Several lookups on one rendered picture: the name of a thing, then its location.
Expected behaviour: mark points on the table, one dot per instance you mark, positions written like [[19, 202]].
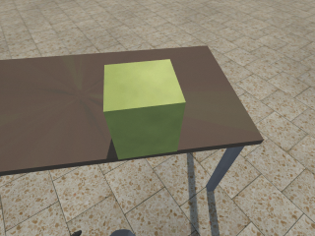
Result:
[[51, 110]]

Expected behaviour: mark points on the carton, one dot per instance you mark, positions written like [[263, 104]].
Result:
[[143, 106]]

